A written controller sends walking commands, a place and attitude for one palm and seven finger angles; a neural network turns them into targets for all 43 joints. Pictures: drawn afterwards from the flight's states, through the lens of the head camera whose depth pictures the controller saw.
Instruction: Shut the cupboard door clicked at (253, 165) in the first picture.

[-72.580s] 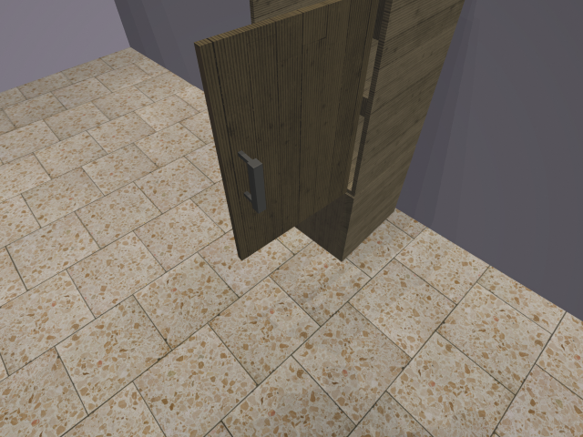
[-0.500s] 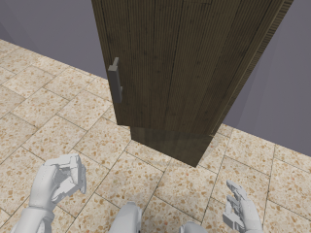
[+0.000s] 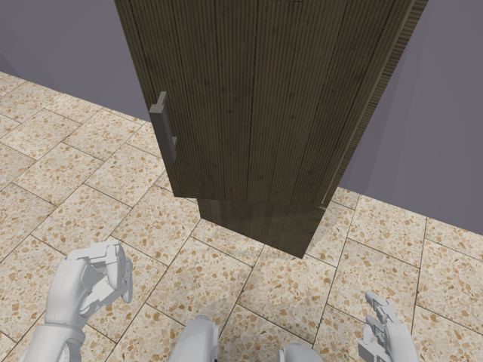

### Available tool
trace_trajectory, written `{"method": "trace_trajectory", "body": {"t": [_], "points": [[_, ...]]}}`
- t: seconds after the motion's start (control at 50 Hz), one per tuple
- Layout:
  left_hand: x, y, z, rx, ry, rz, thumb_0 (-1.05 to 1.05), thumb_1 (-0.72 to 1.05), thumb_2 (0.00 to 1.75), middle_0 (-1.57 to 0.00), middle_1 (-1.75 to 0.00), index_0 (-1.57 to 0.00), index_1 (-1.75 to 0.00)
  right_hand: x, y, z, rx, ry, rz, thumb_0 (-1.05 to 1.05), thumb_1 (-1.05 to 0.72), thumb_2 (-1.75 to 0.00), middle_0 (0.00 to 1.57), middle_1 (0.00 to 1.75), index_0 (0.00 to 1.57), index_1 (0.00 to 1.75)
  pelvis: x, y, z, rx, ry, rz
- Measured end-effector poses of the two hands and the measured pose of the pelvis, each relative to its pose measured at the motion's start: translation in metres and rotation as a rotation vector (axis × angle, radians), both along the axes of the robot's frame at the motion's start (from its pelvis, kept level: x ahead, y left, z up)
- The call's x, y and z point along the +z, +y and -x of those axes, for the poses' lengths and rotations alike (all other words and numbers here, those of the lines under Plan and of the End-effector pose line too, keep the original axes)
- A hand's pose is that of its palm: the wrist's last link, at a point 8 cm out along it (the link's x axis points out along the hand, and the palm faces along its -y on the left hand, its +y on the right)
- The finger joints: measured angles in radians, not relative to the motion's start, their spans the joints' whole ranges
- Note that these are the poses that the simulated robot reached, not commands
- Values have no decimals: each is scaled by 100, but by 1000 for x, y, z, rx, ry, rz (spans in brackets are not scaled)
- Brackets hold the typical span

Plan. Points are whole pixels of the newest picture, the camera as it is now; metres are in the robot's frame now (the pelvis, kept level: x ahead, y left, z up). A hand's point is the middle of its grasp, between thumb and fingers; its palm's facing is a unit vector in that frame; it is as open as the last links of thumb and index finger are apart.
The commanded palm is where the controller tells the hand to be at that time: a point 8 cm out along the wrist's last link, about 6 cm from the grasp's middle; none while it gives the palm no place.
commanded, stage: bring the fist close to the handle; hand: left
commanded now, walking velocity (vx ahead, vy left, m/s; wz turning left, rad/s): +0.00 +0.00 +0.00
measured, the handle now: (166, 128) +0.53 +0.19 +0.06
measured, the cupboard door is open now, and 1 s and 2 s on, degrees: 20 20 18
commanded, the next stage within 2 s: push the door shut along its arc in 1.48 s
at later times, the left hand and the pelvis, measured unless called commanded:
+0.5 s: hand (149, 231) +0.30 +0.17 +0.06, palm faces -0.04 -1.00 -0.02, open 3.1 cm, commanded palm +0.29 +0.22 +0.06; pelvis +0.00 +0.00 +0.01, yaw +0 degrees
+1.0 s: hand (169, 179) +0.40 +0.16 +0.06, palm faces +0.00 -1.00 -0.03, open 3.1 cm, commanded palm +0.38 +0.21 +0.06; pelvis +0.00 +0.00 +0.01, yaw -1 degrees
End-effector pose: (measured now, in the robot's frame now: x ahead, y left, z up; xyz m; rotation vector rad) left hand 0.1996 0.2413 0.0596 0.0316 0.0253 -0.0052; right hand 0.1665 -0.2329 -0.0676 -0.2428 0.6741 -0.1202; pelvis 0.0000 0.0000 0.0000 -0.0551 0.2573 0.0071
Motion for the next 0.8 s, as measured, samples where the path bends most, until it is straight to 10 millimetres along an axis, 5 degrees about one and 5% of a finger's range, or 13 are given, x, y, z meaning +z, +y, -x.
{"method": "trace_trajectory", "body": {"t": [0.18, 0.3, 0.8], "points": [[1, -2, -8, -6, -11, 3, 2, 90, 90, -130, -150, -130, -150, 0, 5, -13, 22, -14, -8, 1, -90, -90, 20, 30, 20, 30, -1, -1, -4, 3, 7, 0], [-1, -7, -33, -25, -37, 10, 2, 90, 90, -130, -150, -130, -150, -5, 7, -13, 32, 0, -2, 1, -90, -90, 20, 30, 20, 30, -3, 0, -2, 5, 14, 4], [6, -27, -129, -22, -52, 9, 2, 90, 90, -130, -150, -130, -150, -14, -13, 37, -62, 202, 0, 1, -90, -90, 20, 30, 20, 30, 11, 1, -5, -17, 22, -19]]}}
